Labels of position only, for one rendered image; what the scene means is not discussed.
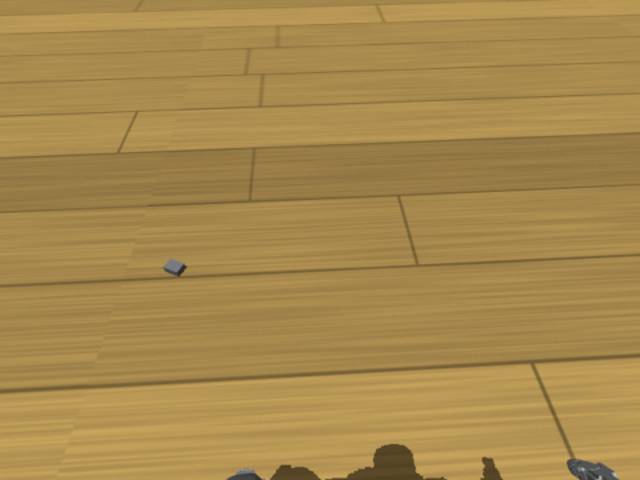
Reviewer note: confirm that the right robot hand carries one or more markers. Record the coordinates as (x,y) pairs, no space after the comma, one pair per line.
(585,470)

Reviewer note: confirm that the small box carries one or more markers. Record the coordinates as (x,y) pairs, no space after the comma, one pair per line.
(174,267)

